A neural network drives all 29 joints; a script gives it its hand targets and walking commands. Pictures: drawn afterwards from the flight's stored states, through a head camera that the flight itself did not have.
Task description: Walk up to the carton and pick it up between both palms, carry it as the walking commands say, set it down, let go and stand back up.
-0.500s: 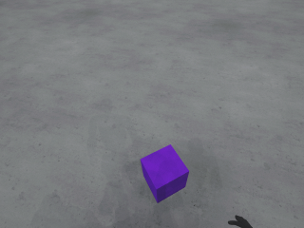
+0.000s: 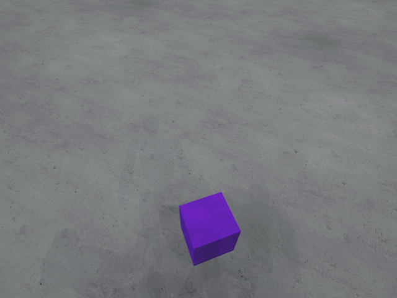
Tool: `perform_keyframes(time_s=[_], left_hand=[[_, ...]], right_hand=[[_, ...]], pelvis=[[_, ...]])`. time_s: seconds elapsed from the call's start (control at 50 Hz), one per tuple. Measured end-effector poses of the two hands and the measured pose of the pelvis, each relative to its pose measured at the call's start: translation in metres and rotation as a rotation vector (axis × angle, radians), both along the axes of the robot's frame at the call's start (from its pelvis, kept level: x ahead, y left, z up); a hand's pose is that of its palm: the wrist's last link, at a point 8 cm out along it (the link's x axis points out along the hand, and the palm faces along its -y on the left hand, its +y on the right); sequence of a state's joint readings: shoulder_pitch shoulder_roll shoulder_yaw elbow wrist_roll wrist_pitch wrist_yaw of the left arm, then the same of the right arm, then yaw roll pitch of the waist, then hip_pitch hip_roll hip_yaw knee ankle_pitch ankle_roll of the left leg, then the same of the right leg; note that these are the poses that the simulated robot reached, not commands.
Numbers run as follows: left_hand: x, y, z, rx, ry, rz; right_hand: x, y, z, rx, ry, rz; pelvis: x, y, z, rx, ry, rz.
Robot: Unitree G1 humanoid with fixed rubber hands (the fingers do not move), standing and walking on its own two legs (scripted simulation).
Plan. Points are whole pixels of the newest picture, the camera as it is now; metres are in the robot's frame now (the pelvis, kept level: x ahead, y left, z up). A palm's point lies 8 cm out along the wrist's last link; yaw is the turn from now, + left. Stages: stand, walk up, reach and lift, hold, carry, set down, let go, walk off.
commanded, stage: walk up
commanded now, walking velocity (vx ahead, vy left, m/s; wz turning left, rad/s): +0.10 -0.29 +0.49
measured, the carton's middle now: (207, 229) +0.51 -0.04 -0.64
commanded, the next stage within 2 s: none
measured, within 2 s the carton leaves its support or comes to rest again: neither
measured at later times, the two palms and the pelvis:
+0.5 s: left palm out of the picture +0.09 +0.14 -0.13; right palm (337, 252) +0.25 -0.32 -0.12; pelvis +0.07 -0.11 -0.01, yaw +14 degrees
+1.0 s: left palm out of the picture +0.10 +0.13 -0.10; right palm (342, 233) +0.29 -0.35 -0.12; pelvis +0.10 -0.15 +0.00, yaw +18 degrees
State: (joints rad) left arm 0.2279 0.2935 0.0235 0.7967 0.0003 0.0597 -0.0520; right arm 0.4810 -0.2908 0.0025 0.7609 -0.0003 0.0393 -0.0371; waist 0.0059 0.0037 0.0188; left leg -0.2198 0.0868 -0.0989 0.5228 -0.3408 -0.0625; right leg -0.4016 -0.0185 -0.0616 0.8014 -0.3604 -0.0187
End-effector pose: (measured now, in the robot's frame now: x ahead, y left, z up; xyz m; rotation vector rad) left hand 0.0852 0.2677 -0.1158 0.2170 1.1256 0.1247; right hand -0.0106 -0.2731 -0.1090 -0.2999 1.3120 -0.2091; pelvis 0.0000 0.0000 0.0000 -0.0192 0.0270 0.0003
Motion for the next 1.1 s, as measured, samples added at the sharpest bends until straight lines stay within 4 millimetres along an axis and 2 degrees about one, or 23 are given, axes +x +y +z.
perform_keyframes(time_s=[0.08, 0.16, 0.22, 0.28, 0.38, 0.44, 0.54, 0.6, 0.66, 0.72, 0.8, 0.9, 0.96, 1.1], left_hand=[[0.004, -0.036, -0.004, 0.02, 0.022, 0.038], [-0.006, -0.068, 0.003, 0.021, 0.05, 0.104], [-0.007, -0.086, 0.006, 0.029, 0.052, 0.147], [-0.007, -0.099, 0.005, 0.032, 0.044, 0.193], [-0.007, -0.114, -0.001, 0.03, 0.033, 0.258], [-0.004, -0.121, -0.007, 0.022, 0.032, 0.284], [0.005, -0.126, -0.019, 0.002, 0.029, 0.307], [0.017, -0.121, -0.025, 0.005, 0.02, 0.289], [0.026, -0.12, -0.017, 0.013, -0.003, 0.294], [0.028, -0.123, -0.011, 0.023, -0.013, 0.305], [0.024, -0.134, -0.008, 0.06, -0.025, 0.334], [0.018, -0.142, 0.009, 0.085, -0.02, 0.352], [0.018, -0.142, 0.014, 0.095, -0.022, 0.351], [0.008, -0.137, 0.004, 0.07, -0.015, 0.379]], right_hand=[[0.032, -0.04, -0.014, 0.009, 0.004, 0.048], [0.096, -0.058, -0.016, 0.038, -0.07, 0.113], [0.143, -0.063, -0.017, 0.061, -0.139, 0.159], [0.18, -0.065, -0.018, 0.076, -0.181, 0.203], [0.229, -0.058, -0.016, 0.101, -0.237, 0.264], [0.25, -0.051, -0.016, 0.114, -0.257, 0.287], [0.26, -0.048, -0.017, 0.11, -0.251, 0.298], [0.248, -0.059, -0.02, 0.087, -0.231, 0.28], [0.231, -0.073, -0.02, 0.072, -0.177, 0.283], [0.228, -0.082, -0.022, 0.076, -0.151, 0.296], [0.245, -0.09, -0.029, 0.101, -0.16, 0.328], [0.282, -0.083, -0.018, 0.141, -0.21, 0.361], [0.297, -0.077, -0.014, 0.16, -0.238, 0.375], [0.307, -0.064, -0.008, 0.145, -0.258, 0.412]], pelvis=[[0.014, -0.036, -0.008, 0.016, 0.024, 0.03], [0.027, -0.061, -0.001, 0.04, 0.038, 0.072], [0.035, -0.075, 0.0, 0.048, 0.039, 0.102], [0.044, -0.087, -0.001, 0.05, 0.035, 0.141], [0.057, -0.102, -0.005, 0.04, 0.024, 0.198], [0.066, -0.108, -0.008, 0.033, 0.024, 0.222], [0.08, -0.111, -0.013, 0.024, 0.017, 0.244], [0.085, -0.112, -0.018, 0.017, 0.002, 0.237], [0.089, -0.116, -0.015, 0.01, -0.004, 0.251], [0.092, -0.124, -0.013, 0.002, -0.004, 0.268], [0.098, -0.14, -0.016, 0.023, -0.006, 0.298], [0.102, -0.148, -0.004, 0.049, -0.001, 0.312], [0.103, -0.15, -0.001, 0.052, 0.006, 0.314], [0.099, -0.142, -0.003, 0.029, 0.006, 0.341]])
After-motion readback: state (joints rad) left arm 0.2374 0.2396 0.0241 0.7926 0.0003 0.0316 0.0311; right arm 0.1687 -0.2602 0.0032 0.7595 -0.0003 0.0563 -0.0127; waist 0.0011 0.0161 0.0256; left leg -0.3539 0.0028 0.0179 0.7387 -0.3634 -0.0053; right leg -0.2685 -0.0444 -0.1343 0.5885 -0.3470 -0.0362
